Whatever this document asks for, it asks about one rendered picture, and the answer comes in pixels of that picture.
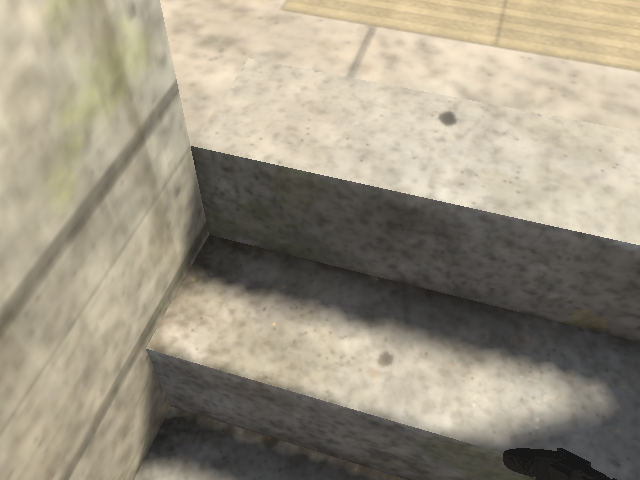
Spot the robot right hand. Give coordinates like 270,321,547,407
503,448,617,480

